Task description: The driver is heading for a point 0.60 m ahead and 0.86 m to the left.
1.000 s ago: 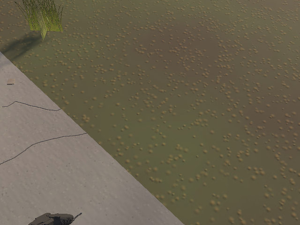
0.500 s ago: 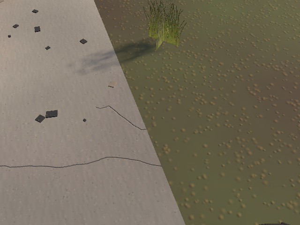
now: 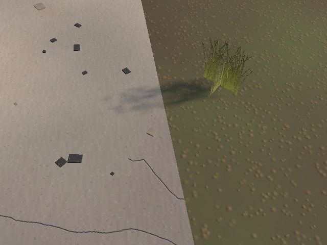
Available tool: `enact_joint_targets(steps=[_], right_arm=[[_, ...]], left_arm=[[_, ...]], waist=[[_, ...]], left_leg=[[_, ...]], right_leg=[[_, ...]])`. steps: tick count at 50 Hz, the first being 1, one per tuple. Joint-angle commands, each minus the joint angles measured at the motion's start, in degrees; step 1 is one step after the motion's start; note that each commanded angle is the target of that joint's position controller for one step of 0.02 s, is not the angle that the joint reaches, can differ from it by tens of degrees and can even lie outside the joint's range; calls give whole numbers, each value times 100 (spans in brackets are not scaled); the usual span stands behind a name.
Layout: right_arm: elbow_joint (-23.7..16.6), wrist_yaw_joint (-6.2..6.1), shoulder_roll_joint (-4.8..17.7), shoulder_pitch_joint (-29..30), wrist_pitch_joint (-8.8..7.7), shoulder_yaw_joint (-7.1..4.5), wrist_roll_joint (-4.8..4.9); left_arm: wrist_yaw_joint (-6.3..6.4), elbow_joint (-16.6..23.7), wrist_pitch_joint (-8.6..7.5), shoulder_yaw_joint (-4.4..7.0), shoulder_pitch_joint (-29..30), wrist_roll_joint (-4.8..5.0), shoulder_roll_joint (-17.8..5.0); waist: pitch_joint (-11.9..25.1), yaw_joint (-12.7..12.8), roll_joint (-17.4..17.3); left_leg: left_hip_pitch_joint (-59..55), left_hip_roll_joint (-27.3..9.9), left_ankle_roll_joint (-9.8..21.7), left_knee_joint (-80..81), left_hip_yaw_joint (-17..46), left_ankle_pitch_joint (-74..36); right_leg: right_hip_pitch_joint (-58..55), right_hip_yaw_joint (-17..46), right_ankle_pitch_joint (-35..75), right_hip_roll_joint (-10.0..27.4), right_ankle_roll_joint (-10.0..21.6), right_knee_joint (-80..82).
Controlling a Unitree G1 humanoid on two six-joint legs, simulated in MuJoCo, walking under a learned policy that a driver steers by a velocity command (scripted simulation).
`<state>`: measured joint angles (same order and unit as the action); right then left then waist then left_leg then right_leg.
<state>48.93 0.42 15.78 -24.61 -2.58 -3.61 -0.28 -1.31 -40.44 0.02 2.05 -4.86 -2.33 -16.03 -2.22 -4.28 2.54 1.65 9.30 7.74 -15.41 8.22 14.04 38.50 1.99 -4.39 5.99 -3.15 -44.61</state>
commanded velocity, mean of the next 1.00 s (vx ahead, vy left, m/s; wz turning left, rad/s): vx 0.50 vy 0.00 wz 0.46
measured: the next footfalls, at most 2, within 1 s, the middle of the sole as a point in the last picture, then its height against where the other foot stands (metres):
right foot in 0.16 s outside the picture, level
left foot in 0.66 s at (112, 244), level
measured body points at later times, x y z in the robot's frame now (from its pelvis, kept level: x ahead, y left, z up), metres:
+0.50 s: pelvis +0.28 -0.02 +0.00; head +0.31 -0.02 +0.45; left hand +0.20 +0.24 -0.12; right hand +0.52 -0.21 -0.10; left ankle +0.35 +0.14 -0.68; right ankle +0.24 -0.13 -0.74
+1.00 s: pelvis +0.51 +0.12 +0.00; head +0.52 +0.14 +0.45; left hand +0.51 +0.41 -0.12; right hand +0.63 -0.12 -0.13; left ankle +0.44 +0.15 -0.74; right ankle +0.69 +0.03 -0.68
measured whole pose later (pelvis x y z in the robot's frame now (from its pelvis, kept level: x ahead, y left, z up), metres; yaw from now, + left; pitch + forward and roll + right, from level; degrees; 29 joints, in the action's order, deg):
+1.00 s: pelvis +0.51 +0.12 +0.00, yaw +27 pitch +0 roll +1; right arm 53.1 0.5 13.9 -22.5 -3.7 -2.2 -0.3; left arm -2.0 -45.9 -0.2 2.6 -11.0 -1.8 -15.7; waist -1.7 -1.7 2.8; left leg 0.8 7.0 6.7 -11.5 -1.5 10.8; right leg 36.6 -1.0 -6.8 7.7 -0.9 -50.6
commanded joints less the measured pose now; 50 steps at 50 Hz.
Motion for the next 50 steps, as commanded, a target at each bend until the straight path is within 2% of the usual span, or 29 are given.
enact_joint_targets(steps=[1, 3, 4, 6, 7, 8, 9, 10, 11, 12, 13, 15, 18, 21, 25, 28, 30, 31, 32, 33, 34, 35, 36, 37, 38, 40, 42, 46, 50], right_arm=[[-187, -68, 911, -394, -68, -211, -32], [-179, -121, 976, -412, -59, -226, -57], [-199, -146, 1022, -312, -57, -238, -61], [-281, -137, 1149, 74, -77, -261, -68], [-287, -83, 1162, 202, -110, -257, -23], [-404, -19, 846, 183, -162, -168, 33], [-580, -33, 277, -385, -147, -61, 175], [-479, -79, 749, -422, -90, -94, -53], [-407, -58, 818, -107, -37, -126, -112], [-407, -9, 755, 192, -7, -108, -119], [-423, 44, 663, 315, 38, -103, -134], [-442, 148, 552, 363, 161, -80, -180], [-647, 256, 413, 824, 242, -31, -180], [-887, 334, 324, 1460, 235, 27, -185], [-1160, 445, 145, 2286, 180, 148, -156], [-1304, 477, 201, 2658, 195, 155, -198], [-1321, 429, 246, 2668, 195, 138, -257], [-1261, 387, 291, 2478, 186, 112, -281], [-1111, 343, 375, 2001, 151, 61, -299], [-775, 275, 478, 1067, 90, -18, -333], [-533, 172, 860, 127, 62, -146, -400], [-588, 78, 1435, 184, 92, -258, -279], [-621, 4, 1349, -12, 134, -263, -123], [-488, -50, 1152, 327, 114, -214, -81], [-420, -52, 858, 563, 61, -136, -68], [-379, -48, 511, 955, -36, -14, -40], [-283, -21, 447, 902, -137, 18, -11], [-17, -1, 577, 552, -199, -20, 9], [201, -2, 553, 192, -222, 2, 2]], left_arm=[[-20, 659, -144, 58, 901, 38, -422], [-23, 761, -194, 46, 1017, 69, -467], [-10, 742, -217, 56, 865, 75, -519], [81, 483, -268, 138, -27, 92, -720], [154, 254, -330, 211, -836, 80, -872], [255, 172, -387, 302, -1716, -25, -1217], [291, 212, -351, 408, -1876, -141, -1717], [252, 232, -279, 383, -1520, -20, -1394], [233, 294, -267, 269, -1106, 28, -880], [202, 259, -283, 190, -892, 37, -561], [201, 193, -307, 158, -867, 29, -478], [180, 5, -399, 156, -1026, 76, -482], [114, -177, -543, 190, -1249, 145, -519], [112, -326, -546, 195, -1411, 141, -501], [121, -467, -538, 215, -1543, 139, -588], [167, -610, -494, 255, -1787, 141, -752], [189, -751, -413, 255, -1993, 139, -835], [201, -807, -370, 259, -2045, 131, -915], [208, -843, -323, 254, -2067, 125, -979], [206, -827, -284, 219, -2020, 145, -952], [186, -650, -293, 134, -2035, 142, -733], [48, -295, -303, 1, -2400, 209, -129], [101, -270, -269, 169, -1636, 136, -773], [79, -147, -319, 154, -1246, 228, -680], [73, -221, -368, 105, -1291, 240, -560], [41, -451, -229, 96, -1678, 83, -471], [-25, -534, -105, 107, -1760, 27, -383], [-72, -348, -53, 125, -975, 32, -309], [-62, -162, -93, 110, -263, 66, -264]], waist=[[-101, -124, -566], [-117, -106, -644], [-100, 2, -687], [192, 455, -728], [620, 871, -482], [1368, 1209, -47], [2042, 899, 1303], [1754, 657, 974], [909, 553, 299], [439, 527, -101], [256, 476, 56], [149, 398, 351], [104, 397, 323], [-25, 477, 292], [-170, 621, 276], [-272, 692, 259], [-224, 662, 265], [-79, 565, 322], [206, 349, 326], [713, -72, 117], [1420, -428, -440], [2039, 7, -1782], [1937, -345, -766], [1147, -164, -662], [695, 90, -492], [423, 526, -504], [385, 625, -524], [-98, 488, -483], [-243, 292, -485]], left_leg=[[-264, -1530, 612, 23, 1235, -2602], [-369, -1606, 521, -169, 1386, -2910], [-315, -1627, 422, -273, 1448, -3032], [119, -1479, 143, -946, 1376, -4004], [398, -1169, -4, -1942, 1142, -4165], [1123, -807, -132, -3426, 846, -2884], [2802, 117, -335, -5085, 132, 1358], [3339, -310, -291, -5722, 82, 1523], [3377, -606, -312, -5776, -9, 993], [3271, -808, -350, -5556, -124, 639], [3160, -949, -382, -5344, -194, 514], [2982, -1048, -434, -5203, -314, 433], [3390, -1156, -459, -5006, -388, 103], [3785, -1245, -537, -4422, -543, -454], [3362, -1239, -491, -2963, -993, -1264], [3138, -1178, -328, -2339, -1271, -992], [2805, -949, -143, -2026, -1395, -446], [2450, -749, -29, -1924, -1475, -132], [1861, -539, 109, -1746, -1478, 37], [659, -356, 264, -1290, -1448, -207], [-885, -1335, 521, -1116, -209, 378], [-2412, -3158, 1296, -650, 2824, 258], [-2132, -3112, 1226, -301, 2997, -431], [-1515, -2838, 1091, -305, 1862, -1346], [-768, -2556, 885, -200, 1286, -2049], [150, -2112, 570, 114, 540, -2344], [450, -1958, 585, 404, 325, -2318], [502, -1850, 585, 910, 119, -1728], [90, -1812, 483, 939, -61, -1965]], right_leg=[[235, -167, 210, -314, 68, 489], [-72, -126, 113, -434, 169, 861], [-442, -92, 15, -492, 235, 1081], [-1942, -180, -445, -769, 428, 1395], [-3079, -192, -302, -731, 565, 1733], [-4460, 791, -1267, 271, 807, 1919], [-5750, 3367, -1828, 1908, 1375, 2447], [-5186, 4230, -2290, 1949, 1530, 2749], [-4342, 3349, -2311, 1739, 1455, 2868], [-3745, 2457, -1758, 1420, 1352, 2979], [-3423, 1811, -1200, 1169, 1221, 3094], [-3098, 1033, -222, 955, 1152, 3238], [-3221, 407, 678, 996, 1222, 3403], [-3359, -215, 1067, 914, 1206, 3512], [-3303, -948, 1190, 746, 1037, 3532], [-3669, -1161, 1512, 909, 954, 3416], [-3976, -1284, 2605, 1001, 927, 3005], [-4098, -1363, 3531, 1030, 914, 2564], [-4123, -1438, 4159, 1031, 905, 1827], [-3738, -1608, 3959, 890, 813, 684], [-2582, -1632, 2060, 731, 685, -923], [-305, -1402, -2888, -304, 366, -2885], [121, -429, -2558, -363, 401, -3339], [314, -251, -1923, -106, 477, -3162], [21, -224, -1649, 41, 501, -2649], [-730, -180, -1466, 178, 428, -2058], [-954, -253, -1333, 127, 352, -1839], [-258, -312, -489, 202, 216, -1130], [83, -357, 189, 127, 213, -262]])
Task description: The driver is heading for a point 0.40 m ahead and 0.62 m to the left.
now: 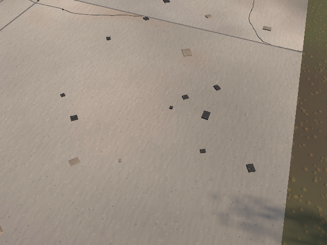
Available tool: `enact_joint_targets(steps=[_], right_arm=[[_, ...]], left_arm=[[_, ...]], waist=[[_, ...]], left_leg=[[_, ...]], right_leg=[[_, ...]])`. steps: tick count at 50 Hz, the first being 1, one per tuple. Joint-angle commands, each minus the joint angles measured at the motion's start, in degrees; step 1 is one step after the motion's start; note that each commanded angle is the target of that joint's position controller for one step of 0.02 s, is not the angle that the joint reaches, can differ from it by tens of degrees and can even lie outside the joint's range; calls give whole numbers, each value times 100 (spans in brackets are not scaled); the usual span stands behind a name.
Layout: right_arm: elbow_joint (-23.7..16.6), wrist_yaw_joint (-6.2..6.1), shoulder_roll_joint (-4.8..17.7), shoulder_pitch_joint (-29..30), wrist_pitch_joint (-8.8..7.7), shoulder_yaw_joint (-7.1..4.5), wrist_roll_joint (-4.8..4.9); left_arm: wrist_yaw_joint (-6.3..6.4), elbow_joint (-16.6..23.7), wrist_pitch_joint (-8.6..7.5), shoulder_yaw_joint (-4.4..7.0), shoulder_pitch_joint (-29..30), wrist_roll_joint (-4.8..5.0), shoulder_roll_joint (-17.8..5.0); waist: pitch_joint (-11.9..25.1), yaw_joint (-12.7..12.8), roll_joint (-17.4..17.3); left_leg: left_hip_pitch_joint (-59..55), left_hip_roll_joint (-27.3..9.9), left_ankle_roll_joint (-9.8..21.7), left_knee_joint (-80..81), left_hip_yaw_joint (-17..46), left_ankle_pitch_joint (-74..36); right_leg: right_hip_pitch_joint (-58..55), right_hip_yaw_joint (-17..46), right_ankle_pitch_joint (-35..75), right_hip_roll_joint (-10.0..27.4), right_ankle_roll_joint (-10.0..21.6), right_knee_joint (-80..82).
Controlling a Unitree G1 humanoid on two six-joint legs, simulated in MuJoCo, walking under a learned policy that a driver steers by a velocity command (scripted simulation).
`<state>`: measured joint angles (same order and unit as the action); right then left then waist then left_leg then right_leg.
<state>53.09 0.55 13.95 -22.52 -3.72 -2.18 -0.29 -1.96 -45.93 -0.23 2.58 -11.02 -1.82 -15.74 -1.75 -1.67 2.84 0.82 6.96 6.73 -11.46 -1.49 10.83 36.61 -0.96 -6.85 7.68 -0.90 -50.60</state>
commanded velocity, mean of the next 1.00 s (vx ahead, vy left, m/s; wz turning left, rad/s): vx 0.50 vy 0.00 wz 0.45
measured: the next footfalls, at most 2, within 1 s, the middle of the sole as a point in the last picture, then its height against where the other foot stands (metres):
right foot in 0.24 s outside the picture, level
left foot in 0.76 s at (128, 234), level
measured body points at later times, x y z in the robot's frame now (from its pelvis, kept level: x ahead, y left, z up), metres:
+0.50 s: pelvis +0.28 -0.04 +0.00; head +0.30 -0.04 +0.45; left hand +0.26 +0.23 -0.13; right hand +0.42 -0.29 -0.14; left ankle +0.31 +0.11 -0.67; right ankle +0.27 -0.12 -0.75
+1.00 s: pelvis +0.52 +0.08 +0.00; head +0.55 +0.11 +0.44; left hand +0.53 +0.38 -0.12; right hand +0.68 -0.16 -0.13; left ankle +0.50 +0.11 -0.75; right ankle +0.65 -0.05 -0.67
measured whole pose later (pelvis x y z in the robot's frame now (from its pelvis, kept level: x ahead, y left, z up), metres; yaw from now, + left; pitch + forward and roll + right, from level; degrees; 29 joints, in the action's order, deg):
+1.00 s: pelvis +0.52 +0.08 +0.00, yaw +28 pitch +0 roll +0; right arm 51.9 0.3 15.5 -18.3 -2.2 -4.1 -0.1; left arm -0.8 -44.6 -1.4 2.7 -8.1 -2.4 -15.3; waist -3.9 -1.3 1.7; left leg 9.2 8.8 8.3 -19.3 1.3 9.8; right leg 33.7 1.2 -15.8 7.8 -2.5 -59.0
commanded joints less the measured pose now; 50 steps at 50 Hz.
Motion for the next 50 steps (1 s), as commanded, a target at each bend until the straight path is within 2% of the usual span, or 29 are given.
enact_joint_targets(steps=[1, 5, 8, 10, 11, 12, 13, 14, 15, 16, 18, 20, 22, 25, 28, 32, 34, 36, 37, 38, 39, 40, 41, 42, 43, 44, 45, 47, 50], right_arm=[[-154, -21, 732, -114, -114, -133, -5], [130, -82, 724, -586, -104, -98, -50], [231, -160, 904, -554, -80, -134, -81], [219, -172, 1049, -279, -87, -166, -96], [214, -143, 1053, -145, -89, -165, -73], [75, -116, 850, -133, -125, -103, -10], [-38, -103, 147, -881, -109, 14, 184], [24, -134, 784, -571, -67, -126, -30], [-34, -111, 805, -214, -34, -180, -42], [-71, -73, 677, 21, -17, -156, -38], [-77, 9, 490, 65, 124, -156, -120], [-111, 91, 311, 125, 244, -137, -135], [-272, 157, 231, 504, 304, -122, -141], [-542, 242, 182, 1176, 303, -86, -138], [-795, 328, 64, 1861, 255, -2, -136], [-1026, 380, 172, 2379, 268, -1, -188], [-1042, 353, 266, 2319, 280, -45, -217], [-890, 293, 418, 1714, 270, -134, -223], [-685, 242, 539, 1019, 223, -219, -234], [-393, 148, 871, 48, 192, -378, -300], [-470, 55, 1567, -28, 225, -556, -298], [-586, 18, 1649, -151, 301, -570, -110], [-493, -47, 1517, 38, 329, -541, -78], [-463, -73, 1204, 310, 297, -471, -28], [-497, -91, 992, 604, 249, -417, -15], [-521, -107, 831, 806, 199, -361, 26], [-556, -92, 767, 873, 139, -326, 35], [-517, -56, 871, 716, 43, -340, 53], [-457, -28, 1003, 361, 20, -374, 20]], left_arm=[[3, 435, -77, 44, 522, 22, -273], [4, 700, -122, 1, 1235, 13, -248], [22, 791, -194, 5, 1245, 11, -322], [110, 539, -264, 74, 392, 29, -471], [183, 235, -328, 144, -565, 12, -605], [283, 44, -380, 263, -1560, -120, -1014], [273, 48, -368, 430, -1781, -218, -1693], [229, 115, -299, 342, -1318, -25, -1214], [220, 187, -304, 230, -720, 23, -804], [200, 191, -337, 155, -428, 27, -492], [228, 38, -400, 81, -371, 34, -248], [214, -91, -499, 88, -577, 62, -251], [201, -194, -569, 122, -710, 97, -327], [201, -328, -580, 122, -889, 71, -300], [224, -418, -584, 129, -976, 87, -366], [290, -598, -522, 177, -1302, 92, -561], [329, -655, -440, 198, -1327, 77, -656], [355, -674, -328, 241, -1302, 61, -829], [347, -641, -264, 249, -1251, 73, -883], [330, -526, -242, 235, -1188, 57, -855], [209, -87, -287, 93, -1391, 148, -188], [188, 156, -339, 188, -716, 112, -625], [161, 304, -409, 166, -228, 135, -591], [167, 250, -478, 117, -290, 155, -501], [182, 159, -461, 134, -373, 101, -505], [183, 133, -360, 137, -505, -17, -499], [169, 88, -250, 133, -619, -78, -464], [121, 144, -115, 117, -549, -93, -370], [110, 393, -56, 108, 137, -72, -361]], waist=[[-318, -21, -526], [-469, -234, -537], [-454, -90, -596], [-41, 333, -681], [481, 771, -518], [1215, 1117, -124], [2007, 768, 1255], [1699, 657, 546], [760, 428, 134], [330, 345, -113], [-3, 143, 183], [-10, 85, 171], [-135, 72, 171], [-272, 144, 179], [-358, 257, 172], [-432, 366, 145], [-325, 279, 209], [70, 7, 310], [468, -282, 220], [1015, -719, -180], [1575, -382, -1607], [1854, -555, -1116], [1047, -492, -678], [531, -240, -408], [241, 19, -210], [197, 227, -224], [264, 325, -265], [251, 370, -287], [-10, 167, -380]], left_leg=[[62, -1579, 559, 522, 860, -1777], [-493, -1700, 530, 282, 899, -2459], [-821, -1845, 487, -137, 1063, -3334], [-621, -1712, 303, -1009, 978, -4771], [-255, -1457, 187, -2072, 799, -4708], [827, -1127, 100, -3607, 644, -3090], [2770, -60, -163, -5695, 205, 1158], [3220, -279, -59, -6282, 738, 1664], [3333, -600, -55, -6268, 735, 1197], [3242, -836, -70, -6003, 657, 844], [2904, -1041, -145, -5642, 563, 621], [2897, -1060, -193, -5576, 478, 480], [3300, -1150, -243, -5373, 413, 138], [3701, -1198, -327, -4616, 241, -492], [3389, -1121, -332, -3373, -119, -1123], [3225, -1008, -129, -2613, -450, -882], [2976, -782, 60, -2431, -597, -360], [2229, -375, 307, -2297, -743, 264], [1386, -172, 469, -1998, -719, 285], [4, -439, 727, -1627, -101, 451], [-1857, -2251, 1510, -1390, 2769, 834], [-2011, -2682, 1776, -541, 4495, 544], [-1548, -2509, 1596, -474, 3434, -28], [-778, -2299, 1387, -421, 2839, -670], [-165, -1988, 1164, -347, 2378, -1260], [261, -1757, 1076, -270, 2066, -1637], [478, -1625, 1044, -228, 1901, -1837], [713, -1452, 1051, -114, 1743, -1929], [805, -1341, 964, 119, 1813, -1408]], right_leg=[[281, -98, 548, -88, 12, 541], [306, -231, 591, -307, 177, 1236], [-33, -217, 120, -513, 367, 1641], [-1362, -329, -339, -866, 537, 1927], [-2635, -329, -79, -895, 666, 2297], [-4227, 671, -552, 115, 892, 2413], [-5720, 3379, -909, 1891, 1584, 2905], [-5085, 3950, -1215, 1776, 1565, 3419], [-4196, 2902, -1298, 1608, 1433, 3521], [-3574, 2153, -915, 1331, 1286, 3729], [-2883, 1091, -274, 905, 973, 3990], [-2771, 637, 282, 872, 955, 4106], [-2845, 209, 640, 858, 954, 4228], [-2988, -400, 1104, 701, 919, 4259], [-2990, -905, 1401, 575, 845, 4233], [-3664, -1162, 1985, 815, 797, 4051], [-4071, -1333, 3225, 878, 738, 3558], [-4273, -1467, 4644, 887, 698, 2393], [-4029, -1528, 4542, 858, 647, 1320], [-3094, -1576, 3327, 730, 451, -276], [-542, -1492, -1367, -169, 72, -2412], [354, -244, -2487, -782, -21, -3267], [814, 137, -1879, -404, 66, -3077], [584, 149, -1441, -188, 105, -2487], [211, 180, -1313, -41, 89, -2008], [-178, 218, -1266, 15, 17, -1743], [-448, 225, -1251, 25, -45, -1562], [-495, 137, -1115, -13, -157, -1210], [-66, 85, -459, -34, -262, -514]])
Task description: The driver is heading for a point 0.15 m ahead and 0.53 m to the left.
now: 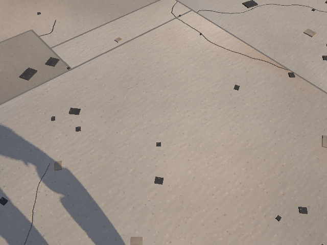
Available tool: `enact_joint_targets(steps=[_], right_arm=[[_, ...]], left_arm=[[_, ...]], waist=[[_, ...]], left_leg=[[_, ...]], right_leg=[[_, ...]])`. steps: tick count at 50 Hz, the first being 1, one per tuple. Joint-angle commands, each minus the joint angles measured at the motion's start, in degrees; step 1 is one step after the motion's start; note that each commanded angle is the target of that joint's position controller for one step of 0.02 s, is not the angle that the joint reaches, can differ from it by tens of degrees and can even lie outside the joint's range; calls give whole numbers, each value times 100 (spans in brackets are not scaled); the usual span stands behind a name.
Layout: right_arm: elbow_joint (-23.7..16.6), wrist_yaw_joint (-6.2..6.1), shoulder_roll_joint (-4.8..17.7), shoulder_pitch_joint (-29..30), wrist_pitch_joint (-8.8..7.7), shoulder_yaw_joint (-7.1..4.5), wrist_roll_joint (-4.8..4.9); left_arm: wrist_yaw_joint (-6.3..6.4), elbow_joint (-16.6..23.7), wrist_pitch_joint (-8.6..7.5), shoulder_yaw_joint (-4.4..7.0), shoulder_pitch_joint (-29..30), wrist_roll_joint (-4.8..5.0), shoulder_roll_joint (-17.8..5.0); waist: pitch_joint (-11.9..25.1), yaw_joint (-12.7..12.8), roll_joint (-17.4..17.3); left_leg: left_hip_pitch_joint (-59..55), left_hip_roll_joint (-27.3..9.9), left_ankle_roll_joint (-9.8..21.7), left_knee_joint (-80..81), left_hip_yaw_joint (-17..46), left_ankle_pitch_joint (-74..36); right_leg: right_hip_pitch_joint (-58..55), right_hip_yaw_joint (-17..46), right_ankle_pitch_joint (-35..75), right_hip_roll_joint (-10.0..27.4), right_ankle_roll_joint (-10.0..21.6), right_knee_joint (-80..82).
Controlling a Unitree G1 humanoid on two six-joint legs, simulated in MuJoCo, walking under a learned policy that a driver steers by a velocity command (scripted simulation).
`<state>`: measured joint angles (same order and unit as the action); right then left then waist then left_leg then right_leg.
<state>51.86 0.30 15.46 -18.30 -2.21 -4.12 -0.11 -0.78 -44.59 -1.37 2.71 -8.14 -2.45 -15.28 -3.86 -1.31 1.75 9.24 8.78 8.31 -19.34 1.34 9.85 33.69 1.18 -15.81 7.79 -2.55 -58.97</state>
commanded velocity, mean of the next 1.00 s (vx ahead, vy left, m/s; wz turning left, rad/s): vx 0.50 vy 0.00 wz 0.60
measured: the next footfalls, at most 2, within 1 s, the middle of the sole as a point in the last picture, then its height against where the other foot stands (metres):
right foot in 0.30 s outside the picture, level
left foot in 0.82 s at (118, 223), level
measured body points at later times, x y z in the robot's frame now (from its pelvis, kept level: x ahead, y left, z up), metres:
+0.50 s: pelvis +0.29 -0.04 +0.00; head +0.32 -0.05 +0.45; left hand +0.31 +0.25 -0.11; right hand +0.44 -0.29 -0.13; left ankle +0.22 +0.06 -0.66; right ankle +0.33 -0.13 -0.74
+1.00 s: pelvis +0.51 +0.11 -0.01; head +0.54 +0.14 +0.44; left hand +0.44 +0.38 -0.13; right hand +0.75 -0.06 -0.12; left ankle +0.51 +0.16 -0.74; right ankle +0.57 -0.04 -0.66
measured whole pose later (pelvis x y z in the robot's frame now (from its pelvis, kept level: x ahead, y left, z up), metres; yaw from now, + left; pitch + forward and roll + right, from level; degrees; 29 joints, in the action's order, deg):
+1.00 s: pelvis +0.51 +0.11 -0.01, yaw +36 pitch +0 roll +0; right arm 46.3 0.5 16.1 -13.4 -1.0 -3.4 -0.4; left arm -0.6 -43.6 -1.9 2.1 -13.0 -2.1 -15.6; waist -4.4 1.0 1.3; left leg 14.9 7.7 7.8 -24.5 -0.4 9.8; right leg 27.6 -0.8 -20.6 6.6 -1.7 -65.7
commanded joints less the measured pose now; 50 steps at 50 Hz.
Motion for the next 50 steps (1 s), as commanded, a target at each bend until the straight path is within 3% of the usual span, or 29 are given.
enact_joint_targets(steps=[1, 7, 10, 12, 14, 15, 16, 17, 18, 19, 20, 23, 26, 29, 32, 35, 38, 40, 41, 42, 43, 44, 45, 46, 48, 50], right_arm=[[-309, 1, 843, -198, -129, -177, -1], [-173, -41, 848, -860, -127, -168, -30], [-155, -102, 903, -1013, -110, -177, -78], [-214, -150, 1006, -823, -110, -205, -92], [-310, -114, 1145, -461, -144, -235, -89], [-341, -52, 1099, -338, -187, -223, -34], [-539, -17, 571, -461, -236, -83, 10], [-671, -24, 287, -1190, -203, -34, 127], [-448, -80, 744, -993, -97, -71, -102], [-460, -18, 777, -576, -64, -94, -133], [-497, 28, 670, -358, -39, -76, -126], [-567, 179, 493, -209, 126, -40, -192], [-801, 279, 376, 305, 197, 12, -190], [-1049, 355, 293, 938, 180, 75, -187], [-1263, 441, 147, 1563, 133, 176, -167], [-1439, 488, 168, 2015, 140, 206, -201], [-1486, 436, 290, 2009, 159, 161, -264], [-1278, 357, 467, 1234, 123, 58, -287], [-964, 281, 630, 279, 76, -51, -326], [-834, 173, 1198, -445, 92, -240, -379], [-990, 113, 1667, -209, 162, -352, -155], [-994, 50, 1543, -420, 215, -333, -91], [-862, -9, 1293, -214, 196, -280, -54], [-824, -25, 1004, 34, 149, -204, -30], [-874, -50, 757, 437, 46, -110, -5], [-849, -8, 771, 359, -55, -104, 16]], left_arm=[[-3, 344, 60, 97, 100, 1, -427], [-46, 737, 2, 46, 1128, 44, -437], [-67, 946, -72, 9, 1464, 88, -467], [-48, 931, -123, 25, 1166, 105, -571], [57, 600, -192, 131, 49, 120, -813], [133, 401, -270, 205, -808, 80, -997], [236, 372, -294, 293, -1744, -59, -1434], [217, 415, -221, 373, -1361, -94, -1804], [182, 504, -159, 293, -875, 13, -1194], [161, 551, -159, 174, -528, 63, -725], [138, 504, -174, 119, -404, 45, -533], [114, 239, -310, 101, -688, 105, -508], [68, 80, -428, 134, -909, 160, -554], [67, -58, -421, 131, -1081, 147, -526], [74, -151, -417, 144, -1169, 151, -591], [118, -284, -390, 183, -1410, 156, -757], [171, -418, -271, 211, -1589, 147, -931], [202, -451, -160, 232, -1619, 144, -1091], [199, -390, -115, 218, -1545, 155, -1101], [152, -132, -133, 136, -1650, 197, -817], [58, 319, -167, 113, -1450, 176, -558], [54, 448, -197, 169, -763, 110, -921], [38, 487, -260, 100, -619, 189, -722], [48, 382, -285, 78, -759, 185, -670], [40, 287, -108, 81, -1002, -5, -646], [-9, 292, 42, 81, -1040, -47, -585]], waist=[[126, 35, -310], [69, -366, -453], [34, -441, -561], [65, -227, -653], [515, 298, -594], [1008, 752, -288], [1946, 985, 396], [2244, 367, 1857], [1395, 213, 722], [699, 201, 123], [404, 157, -50], [280, 79, 419], [232, 94, 377], [104, 177, 347], [-3, 289, 337], [-115, 388, 320], [9, 309, 380], [527, -37, 422], [1056, -463, 194], [1764, -680, -592], [2178, -326, -1648], [1860, -630, -690], [1169, -424, -469], [678, -118, -202], [504, 282, -221], [544, 351, -288]], left_leg=[[-128, -1515, 767, 943, 1595, -1211], [-944, -1499, 594, 619, 1782, -1798], [-1196, -1571, 516, 308, 1944, -2351], [-1084, -1606, 325, 73, 2052, -2652], [-638, -1363, 49, -899, 1927, -3707], [-137, -985, -92, -2086, 1648, -3372], [640, -592, -188, -3790, 1189, -1265], [2247, 166, -335, -4959, 710, 2318], [2655, -479, -287, -5407, 723, 1792], [2565, -685, -318, -5252, 607, 1230], [2437, -857, -367, -5036, 521, 958], [2218, -1047, -455, -4782, 351, 774], [2748, -1162, -500, -4596, 267, 369], [3059, -1221, -586, -3910, 82, -205], [2711, -1208, -563, -2740, -260, -871], [2455, -1160, -417, -2012, -575, -736], [2048, -837, -141, -1622, -842, 25], [1074, -403, 138, -1380, -941, 538], [-175, -262, 332, -965, -821, 378], [-1895, -1445, 767, -716, 866, 1358], [-2921, -2838, 1443, 19, 3893, 1049], [-2765, -2748, 1404, 204, 3596, 73], [-2115, -2605, 1298, 187, 2728, -615], [-1287, -2295, 1048, 279, 2208, -1307], [-427, -1806, 837, 444, 1649, -1760], [-125, -1625, 871, 591, 1523, -1838]], right_leg=[[402, -118, 643, -62, -115, 577], [758, -72, 1360, -361, -33, 1693], [532, -72, 1271, -559, 84, 2210], [-175, -18, 1062, -673, 216, 2640], [-1871, -146, 680, -971, 419, 2967], [-3143, 68, 796, -671, 588, 3266], [-4472, 1541, -512, 801, 823, 3395], [-5130, 4263, -749, 1918, 1440, 4310], [-4278, 4079, -1500, 1708, 1404, 4370], [-3479, 3041, -1232, 1411, 1298, 4459], [-3018, 2218, -429, 1128, 1199, 4565], [-2585, 972, 1088, 779, 1072, 4751], [-2792, 334, 1929, 813, 1139, 4897], [-2903, -291, 2315, 686, 1111, 4973], [-2858, -841, 2425, 537, 984, 4985], [-3171, -1079, 2693, 686, 912, 4923], [-3729, -1363, 4398, 812, 824, 4221], [-3821, -1524, 5656, 829, 792, 2802], [-3277, -1646, 5144, 730, 669, 1492], [-1642, -1684, 2937, 470, 417, -384], [406, -1120, -1563, -730, 87, -2217], [1011, -187, -1218, -553, 131, -2348], [1048, -76, -712, -272, 189, -1975], [669, -66, -513, -77, 203, -1309], [-25, -1, -470, 39, 101, -750], [-188, -87, -341, -16, 3, -454]])
Keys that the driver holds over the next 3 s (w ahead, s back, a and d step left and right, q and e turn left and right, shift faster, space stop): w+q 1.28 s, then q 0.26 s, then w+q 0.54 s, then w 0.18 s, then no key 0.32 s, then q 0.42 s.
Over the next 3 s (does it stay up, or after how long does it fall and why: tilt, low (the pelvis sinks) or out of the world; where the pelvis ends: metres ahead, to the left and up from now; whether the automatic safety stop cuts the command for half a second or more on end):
stays up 0.88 0.67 0.00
